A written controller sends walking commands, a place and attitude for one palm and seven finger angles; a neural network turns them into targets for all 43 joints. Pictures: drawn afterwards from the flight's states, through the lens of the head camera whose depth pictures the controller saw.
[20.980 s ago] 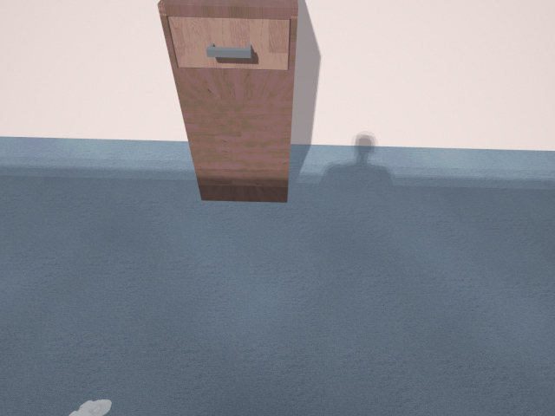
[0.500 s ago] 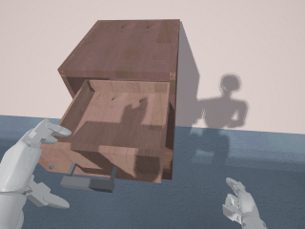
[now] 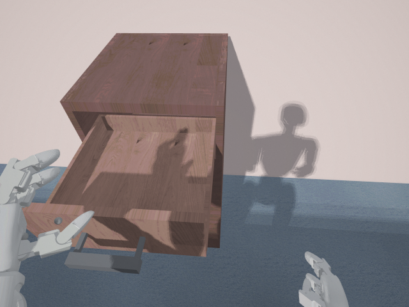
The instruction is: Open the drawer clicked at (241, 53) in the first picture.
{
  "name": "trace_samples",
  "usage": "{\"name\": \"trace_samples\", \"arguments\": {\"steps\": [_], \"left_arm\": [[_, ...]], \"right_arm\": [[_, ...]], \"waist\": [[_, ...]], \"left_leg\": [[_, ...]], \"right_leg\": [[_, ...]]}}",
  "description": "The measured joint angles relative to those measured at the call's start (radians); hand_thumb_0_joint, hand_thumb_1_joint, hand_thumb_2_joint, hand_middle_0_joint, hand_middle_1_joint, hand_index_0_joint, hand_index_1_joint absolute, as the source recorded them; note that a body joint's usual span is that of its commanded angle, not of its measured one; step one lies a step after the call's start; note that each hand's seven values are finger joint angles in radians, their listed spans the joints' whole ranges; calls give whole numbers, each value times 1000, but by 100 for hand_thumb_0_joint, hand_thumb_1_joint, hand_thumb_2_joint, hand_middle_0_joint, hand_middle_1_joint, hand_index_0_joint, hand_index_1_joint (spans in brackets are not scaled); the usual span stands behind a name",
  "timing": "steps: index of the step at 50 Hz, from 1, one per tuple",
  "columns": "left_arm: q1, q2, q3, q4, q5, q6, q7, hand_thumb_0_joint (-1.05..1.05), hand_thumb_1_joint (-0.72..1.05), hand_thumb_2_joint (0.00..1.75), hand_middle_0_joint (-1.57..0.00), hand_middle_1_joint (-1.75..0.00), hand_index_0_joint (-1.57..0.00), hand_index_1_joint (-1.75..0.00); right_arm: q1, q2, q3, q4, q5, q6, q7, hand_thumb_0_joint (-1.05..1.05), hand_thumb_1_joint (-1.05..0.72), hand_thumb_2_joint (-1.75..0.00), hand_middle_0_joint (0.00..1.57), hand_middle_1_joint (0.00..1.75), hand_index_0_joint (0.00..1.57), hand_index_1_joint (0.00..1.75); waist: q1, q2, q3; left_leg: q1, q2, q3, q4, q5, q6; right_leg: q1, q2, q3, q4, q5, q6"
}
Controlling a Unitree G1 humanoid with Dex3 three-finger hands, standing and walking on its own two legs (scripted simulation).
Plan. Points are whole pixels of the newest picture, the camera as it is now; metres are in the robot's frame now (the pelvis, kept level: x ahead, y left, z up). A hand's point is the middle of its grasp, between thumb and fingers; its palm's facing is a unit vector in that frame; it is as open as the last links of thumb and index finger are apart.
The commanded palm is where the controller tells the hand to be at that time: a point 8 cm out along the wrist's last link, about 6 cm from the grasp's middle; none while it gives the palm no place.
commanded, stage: draw the hand back to the body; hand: left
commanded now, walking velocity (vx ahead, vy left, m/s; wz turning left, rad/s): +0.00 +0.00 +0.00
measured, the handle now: (108, 251) +0.21 +0.23 -0.01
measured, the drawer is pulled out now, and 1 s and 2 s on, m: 0.30 0.30 0.30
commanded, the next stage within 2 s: step back with the hand held close in 0.42 s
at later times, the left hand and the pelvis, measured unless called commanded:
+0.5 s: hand (58, 228) +0.17 +0.22 +0.17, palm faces +0.42 -0.81 -0.41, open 7.5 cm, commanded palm +0.12 +0.27 +0.18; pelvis +0.00 -0.01 +0.00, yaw +1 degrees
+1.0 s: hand (25, 260) +0.13 +0.25 +0.16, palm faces +0.33 -0.79 -0.52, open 7.4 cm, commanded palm +0.07 +0.29 +0.18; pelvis -0.06 +0.01 -0.01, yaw +1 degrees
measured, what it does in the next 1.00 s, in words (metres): shifts its weight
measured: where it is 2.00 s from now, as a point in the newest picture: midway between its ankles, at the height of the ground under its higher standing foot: outside the picture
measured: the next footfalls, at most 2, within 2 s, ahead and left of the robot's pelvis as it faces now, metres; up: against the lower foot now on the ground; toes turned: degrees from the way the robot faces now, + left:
right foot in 1.52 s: -0.12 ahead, -0.13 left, +0.00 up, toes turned -3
left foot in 1.74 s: -0.13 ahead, +0.11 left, +0.00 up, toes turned +1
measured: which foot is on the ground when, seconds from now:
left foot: down 0.00-1.00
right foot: down 0.00-1.00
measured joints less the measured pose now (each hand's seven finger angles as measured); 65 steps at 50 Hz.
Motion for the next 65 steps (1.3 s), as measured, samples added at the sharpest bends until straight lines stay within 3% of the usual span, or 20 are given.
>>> {"name": "trace_samples", "arguments": {"steps": [14,21,27,33,41,49,57,61,65], "left_arm": [[-14,-12,5,34,-4,13,9,0,70,81,-23,-42,-22,-43],[-12,-8,4,36,-8,11,6,1,84,87,-22,-33,-21,-34],[-15,-7,7,48,-10,12,5,1,88,89,-22,-31,-21,-32],[3,13,65,17,-5,-38,-4,1,89,89,-21,-30,-21,-31],[93,61,74,-56,-4,-56,-4,1,89,90,-22,-30,-21,-31],[111,103,117,-106,-2,-68,14,1,89,90,-22,-30,-21,-31],[71,63,114,-117,8,-91,29,1,89,90,-22,-30,-21,-31],[51,36,89,-128,11,-94,39,1,89,90,-22,-30,-21,-31],[44,49,93,-141,11,-92,46,1,89,90,-22,-30,-21,-31]], "right_arm": [[-16,8,9,-11,5,6,-8,1,-91,-90,20,30,20,30],[-12,11,11,-7,5,8,-7,1,-91,-90,20,30,20,30],[-8,9,8,-3,7,11,-8,1,-91,-90,20,30,20,30],[-21,-6,8,-43,13,58,-7,1,-91,-90,20,30,20,30],[-27,-18,-27,-81,19,104,-12,1,-91,-90,20,30,20,30],[-12,10,-20,-96,14,87,-11,1,-91,-90,20,30,20,30],[-5,32,15,-97,11,40,5,1,-91,-90,20,30,20,30],[-8,21,14,-74,9,36,7,1,-91,-90,21,30,20,30],[-7,11,7,-54,6,49,-3,1,-91,-90,21,30,20,30]], "waist": [[13,7,-3],[11,11,-5],[9,11,-2],[-33,0,1],[-68,-37,21],[-58,-85,24],[-37,-78,23],[-41,-67,22],[-52,-83,36]], "left_leg": [[3,7,-14,-1,5,-11],[4,10,-16,-2,8,-16],[3,15,-16,-3,10,-19],[-90,18,-29,44,9,-14],[-158,-8,-10,60,31,5],[-213,-30,-2,93,50,21],[-277,-19,-11,169,48,16],[-322,-17,-28,235,-35,15],[-319,-20,-18,213,71,22]], "right_leg": [[4,6,-14,6,-4,-12],[4,10,-16,10,-5,-17],[3,14,-16,8,-2,-20],[-69,17,-29,17,14,-20],[-150,-12,-9,55,29,0],[-215,-35,0,108,41,12],[-267,-28,-9,164,45,2],[-283,-20,-18,160,65,-4],[-295,-27,-12,184,59,5]]}}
